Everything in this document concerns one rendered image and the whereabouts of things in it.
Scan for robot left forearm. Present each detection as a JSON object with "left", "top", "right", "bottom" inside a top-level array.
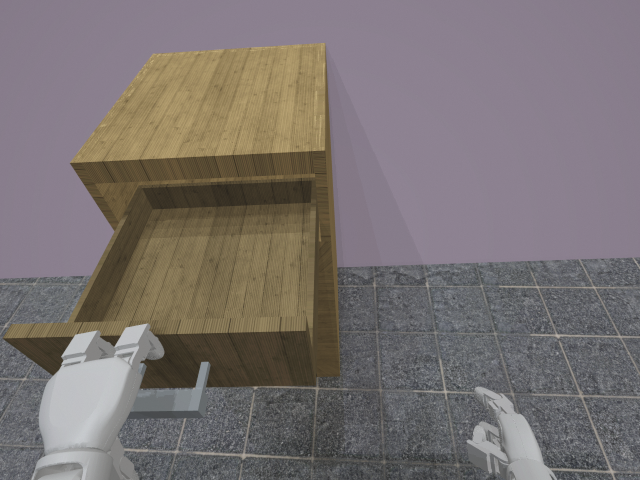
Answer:
[{"left": 32, "top": 448, "right": 113, "bottom": 480}]

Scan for robot right forearm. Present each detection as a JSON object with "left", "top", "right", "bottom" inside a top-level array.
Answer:
[{"left": 506, "top": 459, "right": 557, "bottom": 480}]

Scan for robot right hand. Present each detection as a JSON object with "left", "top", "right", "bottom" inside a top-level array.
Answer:
[{"left": 467, "top": 387, "right": 544, "bottom": 480}]

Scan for cabinet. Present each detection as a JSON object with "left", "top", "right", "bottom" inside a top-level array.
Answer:
[{"left": 70, "top": 43, "right": 340, "bottom": 377}]

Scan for drawer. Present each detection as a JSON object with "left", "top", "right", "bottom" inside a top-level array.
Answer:
[{"left": 2, "top": 177, "right": 319, "bottom": 389}]

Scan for handle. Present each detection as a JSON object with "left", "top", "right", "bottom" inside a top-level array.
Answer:
[{"left": 127, "top": 362, "right": 211, "bottom": 419}]

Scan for robot left hand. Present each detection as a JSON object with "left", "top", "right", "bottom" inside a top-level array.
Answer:
[{"left": 39, "top": 324, "right": 164, "bottom": 480}]

